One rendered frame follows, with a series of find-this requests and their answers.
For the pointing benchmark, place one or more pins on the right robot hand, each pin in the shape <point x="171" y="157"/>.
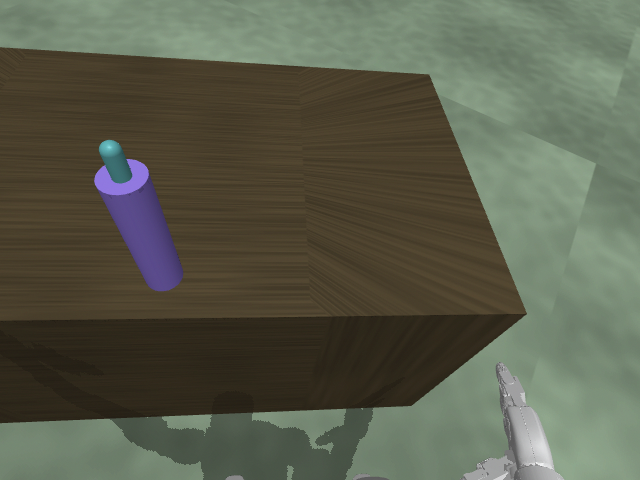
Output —
<point x="528" y="445"/>

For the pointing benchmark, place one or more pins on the bottle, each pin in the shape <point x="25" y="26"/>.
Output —
<point x="128" y="192"/>

